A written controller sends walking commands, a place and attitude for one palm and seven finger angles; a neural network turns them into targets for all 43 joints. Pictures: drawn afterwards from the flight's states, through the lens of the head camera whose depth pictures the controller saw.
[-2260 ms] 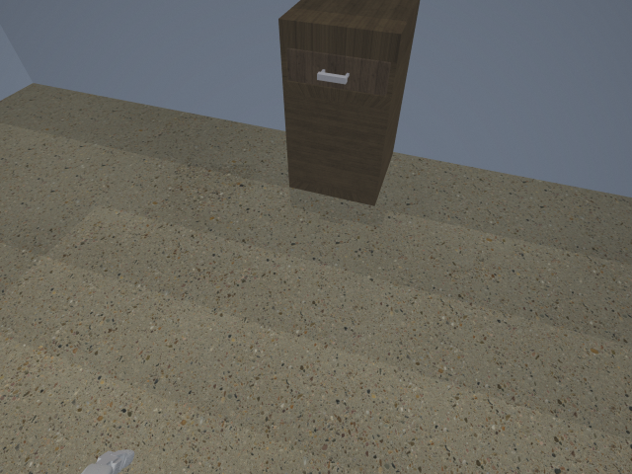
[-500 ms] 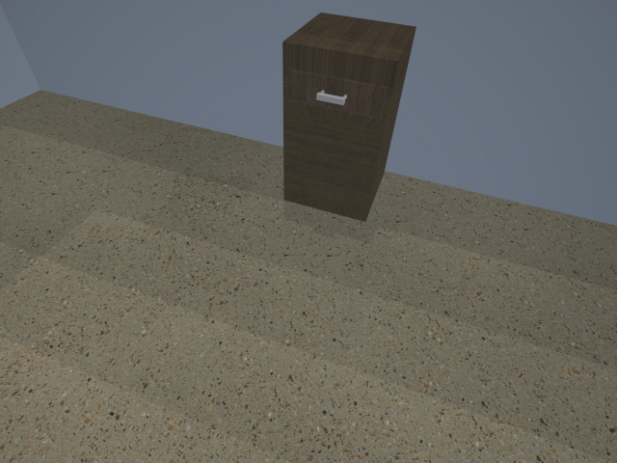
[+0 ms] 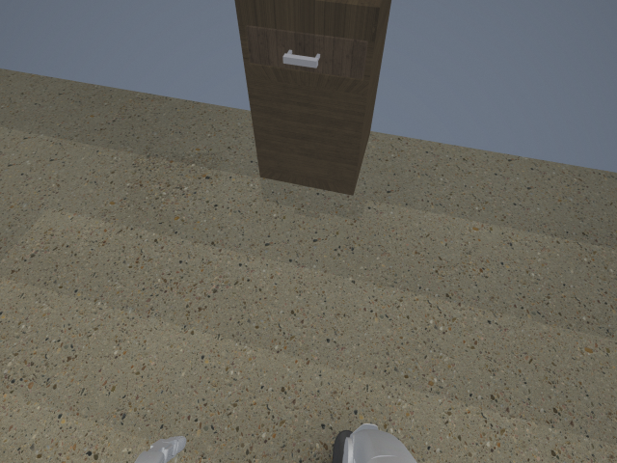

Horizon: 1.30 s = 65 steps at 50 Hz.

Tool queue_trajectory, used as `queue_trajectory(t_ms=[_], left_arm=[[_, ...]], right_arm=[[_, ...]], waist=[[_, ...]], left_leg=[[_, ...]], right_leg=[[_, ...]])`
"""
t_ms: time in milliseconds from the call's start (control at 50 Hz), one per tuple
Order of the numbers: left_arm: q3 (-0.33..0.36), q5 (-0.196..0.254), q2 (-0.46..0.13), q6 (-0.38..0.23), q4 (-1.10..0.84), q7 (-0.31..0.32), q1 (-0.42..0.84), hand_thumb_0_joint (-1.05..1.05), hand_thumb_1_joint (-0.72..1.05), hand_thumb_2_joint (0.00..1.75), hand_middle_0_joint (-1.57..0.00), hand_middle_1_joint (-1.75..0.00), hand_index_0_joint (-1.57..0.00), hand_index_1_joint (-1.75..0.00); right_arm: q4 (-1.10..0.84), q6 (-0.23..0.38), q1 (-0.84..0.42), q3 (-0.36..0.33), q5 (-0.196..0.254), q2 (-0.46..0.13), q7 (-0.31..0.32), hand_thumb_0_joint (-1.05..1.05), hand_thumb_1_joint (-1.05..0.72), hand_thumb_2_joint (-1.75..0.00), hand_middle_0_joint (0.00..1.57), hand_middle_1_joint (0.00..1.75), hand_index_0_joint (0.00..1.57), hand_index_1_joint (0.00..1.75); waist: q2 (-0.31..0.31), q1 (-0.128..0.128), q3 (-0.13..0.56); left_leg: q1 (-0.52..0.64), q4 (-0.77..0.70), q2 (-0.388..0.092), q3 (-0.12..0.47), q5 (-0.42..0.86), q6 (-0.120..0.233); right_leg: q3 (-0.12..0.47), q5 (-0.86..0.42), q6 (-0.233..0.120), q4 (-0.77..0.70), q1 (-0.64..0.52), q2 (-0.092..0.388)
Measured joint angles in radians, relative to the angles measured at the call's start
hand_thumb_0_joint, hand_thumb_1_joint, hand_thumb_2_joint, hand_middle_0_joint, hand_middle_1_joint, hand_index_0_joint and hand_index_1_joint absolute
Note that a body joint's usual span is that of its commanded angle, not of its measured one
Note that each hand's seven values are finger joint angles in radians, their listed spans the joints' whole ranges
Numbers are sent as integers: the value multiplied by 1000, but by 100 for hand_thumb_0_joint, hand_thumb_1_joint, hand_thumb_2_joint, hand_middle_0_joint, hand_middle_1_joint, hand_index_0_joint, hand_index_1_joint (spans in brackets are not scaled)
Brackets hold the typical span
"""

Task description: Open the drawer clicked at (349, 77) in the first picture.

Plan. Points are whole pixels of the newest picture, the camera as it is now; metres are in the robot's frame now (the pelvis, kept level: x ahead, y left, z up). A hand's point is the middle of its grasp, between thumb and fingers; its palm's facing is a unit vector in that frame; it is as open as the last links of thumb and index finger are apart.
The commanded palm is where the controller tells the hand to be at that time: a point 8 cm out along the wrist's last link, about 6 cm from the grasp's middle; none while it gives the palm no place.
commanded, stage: walk to a spot facing it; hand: left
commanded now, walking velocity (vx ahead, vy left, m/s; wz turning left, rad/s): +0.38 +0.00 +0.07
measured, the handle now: (302, 57) +1.25 +0.01 -0.14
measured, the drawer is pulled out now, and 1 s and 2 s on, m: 0.00 0.00 0.00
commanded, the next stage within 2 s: turn to face it in 0.62 s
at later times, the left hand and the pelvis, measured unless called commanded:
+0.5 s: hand out of the picture +0.12 +0.13 -0.15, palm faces +0.23 -0.96 -0.17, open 7.3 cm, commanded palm none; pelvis +0.22 -0.02 +0.02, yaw +8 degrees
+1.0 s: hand (193, 287) +0.43 +0.21 -0.15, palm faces +0.14 -0.97 -0.22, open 7.3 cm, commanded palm none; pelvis +0.39 +0.02 +0.01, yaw +3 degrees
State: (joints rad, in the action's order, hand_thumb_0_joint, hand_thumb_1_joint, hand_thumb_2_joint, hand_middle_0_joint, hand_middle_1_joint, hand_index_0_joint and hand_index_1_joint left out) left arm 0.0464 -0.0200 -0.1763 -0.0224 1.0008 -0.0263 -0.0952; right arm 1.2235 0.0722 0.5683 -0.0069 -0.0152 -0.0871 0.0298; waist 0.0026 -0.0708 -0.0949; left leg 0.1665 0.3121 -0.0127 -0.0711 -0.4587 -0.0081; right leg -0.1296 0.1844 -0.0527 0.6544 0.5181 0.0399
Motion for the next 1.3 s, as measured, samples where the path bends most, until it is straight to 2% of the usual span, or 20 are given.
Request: queue_trajectory(t_ms=[40, 100, 120, 160, 240, 340, 460, 580, 620, 680, 720, 780, 880, 1000, 1060, 1080, 1120, 1180, 1220, 1300], left_arm=[[3, -8, 5, -31, -15, 4, 12, 0, 92, 90, -19, -30, -20, -30], [5, 0, 9, -54, -18, 15, 6, 0, 91, 90, -19, -30, -20, -30], [4, 2, 11, -53, -12, 18, -6, 0, 91, 90, -19, -30, -20, -30], [0, 2, 16, -51, 7, 26, -40, 0, 91, 90, -19, -30, -20, -30], [14, 3, 8, -56, 39, 44, -120, -2, 95, 90, -20, -30, -20, -30], [2, -3, 9, -58, 84, 41, -227, -1, 94, 90, -19, -30, -20, -30], [-18, -5, 36, -66, 120, 41, -328, 0, 92, 90, -19, -30, -20, -30], [-28, -8, 54, -57, 154, 42, -401, 0, 91, 90, -19, -30, -20, -30], [-30, -3, 64, -49, 169, 40, -431, 0, 91, 90, -20, -30, -20, -30], [-31, 8, 62, -23, 177, 33, -408, 0, 91, 90, -20, -30, -20, -30], [-21, 6, 55, -14, 164, 36, -369, 1, 91, 90, -20, -30, -20, -30], [-8, -3, 42, -8, 124, 38, -296, 1, 91, 90, -19, -30, -20, -30], [7, -6, 25, 9, 51, 42, -191, 0, 91, 90, -19, -30, -20, -30], [26, -7, -1, 43, 7, 29, -133, 1, 94, 90, -19, -30, -20, -30], [29, -8, -8, 45, -12, 20, -127, 0, 93, 90, -19, -30, -20, -30], [28, -10, -13, 38, -18, 18, -127, 0, 93, 90, -19, -30, -20, -30], [24, -8, -10, 19, -24, 22, -111, 0, 92, 90, -19, -30, -20, -30], [19, 0, -2, 18, -37, 35, -97, 0, 92, 90, -19, -30, -20, -30], [18, 2, 2, 26, -42, 41, -96, 0, 91, 90, -19, -30, -20, -30], [14, -3, 6, 39, -39, 40, -99, 0, 91, 90, -20, -30, -20, -30]], right_arm=[[9, -11, -8, -6, 5, -5, -6, 1, -90, -90, 21, 29, 21, 30], [-14, -30, -76, -16, 13, -18, -15, 1, -90, -90, 21, 29, 21, 30], [-26, -32, -104, -22, 12, -25, -17, 1, -90, -90, 21, 29, 20, 30], [-61, -37, -164, -32, 4, -43, -18, 1, -90, -90, 21, 29, 20, 30], [-134, -44, -268, -47, -8, -77, -20, 1, -91, -90, 20, 29, 20, 30], [-187, -57, -354, -56, -10, -94, -35, 0, -91, -90, 20, 29, 20, 30], [-205, -65, -421, -47, -7, -91, -57, 0, -91, -90, 20, 29, 20, 30], [-214, -57, -477, -28, -7, -69, -65, 1, -91, -90, 20, 29, 20, 30], [-226, -36, -477, -21, -12, -67, -61, 1, -91, -90, 20, 29, 20, 30], [-230, -9, -460, -19, -3, -54, -43, 1, -91, -90, 20, 29, 20, 30], [-219, -1, -432, -24, 8, -47, -28, 0, -91, -90, 20, 29, 20, 30], [-210, 13, -402, -42, 13, -69, -3, -3, -95, -90, 21, 29, 21, 30], [-167, -7, -344, -30, 3, -88, -4, -2, -94, -90, 21, 29, 20, 30], [-155, -41, -308, -32, -5, -84, -7, 0, -92, -90, 20, 29, 20, 30], [-160, -58, -299, -37, -8, -87, -9, 0, -91, -90, 20, 29, 20, 30], [-164, -62, -293, -38, -7, -89, -11, 0, -91, -90, 21, 29, 20, 30], [-168, -78, -305, -41, 0, -98, -12, 0, -91, -90, 21, 29, 20, 30], [-176, -103, -330, -42, 6, -106, -9, 1, -91, -90, 20, 29, 20, 30], [-187, -111, -349, -42, 4, -108, -10, 1, -91, -90, 20, 29, 20, 30], [-218, -113, -379, -43, 1, -111, -13, 1, -91, -90, 20, 29, 20, 30]], waist=[[12, 12, -3], [12, 13, -8], [10, 18, -1], [9, 24, 18], [24, 33, 60], [28, 53, 95], [18, 95, 73], [-4, 139, 22], [-1, 135, 19], [-16, 121, 2], [-24, 117, 4], [-34, 103, 14], [-41, 105, 42], [-13, 83, 40], [10, 71, 29], [18, 68, 28], [46, 63, 7], [51, 63, -13], [40, 68, -11], [14, 70, 9]], left_leg=[[-63, 226, -25, 3, -71, 4], [-311, 793, -27, 61, -16, 39], [-384, 897, -33, 60, 27, 46], [-511, 981, -55, 53, 104, 49], [-698, 938, -97, 60, 215, 27], [-801, 811, -124, 50, 313, -5], [-781, 577, -119, 9, 336, -5], [-659, 368, -54, -53, 258, 51], [-576, 285, -26, -71, 300, 88], [-541, 339, 5, -82, 219, 104], [-484, 296, 20, -91, 197, 97], [-404, 203, 36, -99, 217, 87], [-310, 119, 29, -117, 213, 75], [-262, 168, -23, -170, 130, 34], [-266, 253, -63, -204, 57, 4], [-282, 307, -83, -210, 24, -8], [-374, 516, -107, -145, -51, -23], [-510, 772, -82, -40, -73, -38], [-572, 829, -76, -11, -29, -45], [-616, 750, -73, 19, 30, -56]], right_leg=[[-14, -39, -32, -21, -51, -22], [-40, 45, -51, 26, -99, -24], [-44, 58, -50, 6, -129, -27], [-49, 54, -43, -55, -188, -35], [-68, 50, -47, -169, -289, -57], [-87, 68, -42, -267, -393, -76], [-120, 121, -19, -327, -500, -75], [-155, 228, 30, -288, -580, -35], [-157, 292, 45, -125, -544, 0], [-26, 312, 46, 389, -340, 33], [30, 268, 51, 567, -214, 42], [65, 200, 64, 573, -75, 69], [78, 106, 75, 360, 13, 85], [54, 64, 72, 146, -48, 59], [36, 56, 66, 46, -122, 38], [29, 32, 48, 2, -151, 28], [22, 75, 8, 37, -133, -4], [23, 76, -8, -1, -153, -28], [35, 45, -10, -56, -169, -41], [65, -1, -14, -142, -192, -56]])
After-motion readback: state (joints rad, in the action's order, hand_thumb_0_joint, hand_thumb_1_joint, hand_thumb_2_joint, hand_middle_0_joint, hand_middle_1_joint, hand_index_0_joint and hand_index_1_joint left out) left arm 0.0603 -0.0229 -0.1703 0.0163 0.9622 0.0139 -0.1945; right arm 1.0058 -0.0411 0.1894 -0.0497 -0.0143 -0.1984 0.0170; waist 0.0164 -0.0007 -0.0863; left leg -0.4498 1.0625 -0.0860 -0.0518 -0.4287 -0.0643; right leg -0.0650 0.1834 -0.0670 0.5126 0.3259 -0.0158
